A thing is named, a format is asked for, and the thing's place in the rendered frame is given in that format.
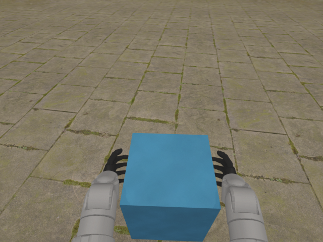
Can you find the robot right hand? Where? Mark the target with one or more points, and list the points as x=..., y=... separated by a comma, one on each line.
x=226, y=168

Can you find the carton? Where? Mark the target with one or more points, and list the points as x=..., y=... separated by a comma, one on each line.
x=170, y=190

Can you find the robot left hand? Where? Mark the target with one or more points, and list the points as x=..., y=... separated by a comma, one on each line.
x=113, y=159

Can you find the left robot forearm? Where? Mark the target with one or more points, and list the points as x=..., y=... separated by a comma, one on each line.
x=99, y=209

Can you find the right robot forearm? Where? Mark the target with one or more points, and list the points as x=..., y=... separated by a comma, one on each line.
x=243, y=212

